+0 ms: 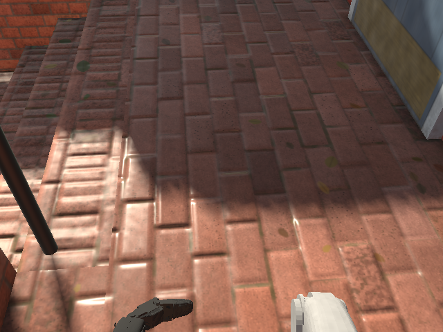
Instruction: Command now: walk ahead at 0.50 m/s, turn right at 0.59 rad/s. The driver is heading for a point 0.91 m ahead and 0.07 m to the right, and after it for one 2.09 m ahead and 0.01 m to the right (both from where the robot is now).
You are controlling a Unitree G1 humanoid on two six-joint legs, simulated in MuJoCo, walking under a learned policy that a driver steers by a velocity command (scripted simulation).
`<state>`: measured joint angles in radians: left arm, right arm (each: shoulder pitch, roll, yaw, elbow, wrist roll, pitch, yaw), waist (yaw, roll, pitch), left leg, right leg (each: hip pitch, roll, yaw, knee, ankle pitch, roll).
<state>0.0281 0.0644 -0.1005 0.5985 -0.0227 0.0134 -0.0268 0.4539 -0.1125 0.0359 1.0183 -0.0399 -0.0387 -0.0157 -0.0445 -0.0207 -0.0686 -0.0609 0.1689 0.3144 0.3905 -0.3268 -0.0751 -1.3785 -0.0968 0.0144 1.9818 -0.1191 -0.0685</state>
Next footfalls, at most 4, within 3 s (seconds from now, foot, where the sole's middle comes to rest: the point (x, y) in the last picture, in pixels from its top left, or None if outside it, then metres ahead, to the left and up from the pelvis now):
0.10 right None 0.25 -0.13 -0.59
0.78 left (249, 259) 0.70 -0.09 -0.59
1.26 right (311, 198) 0.92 -0.32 -0.59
1.68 left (232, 212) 0.87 -0.05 -0.59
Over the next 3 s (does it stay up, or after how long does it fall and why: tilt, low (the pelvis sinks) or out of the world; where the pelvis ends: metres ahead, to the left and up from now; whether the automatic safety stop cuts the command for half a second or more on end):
stays up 1.17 0.04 0.18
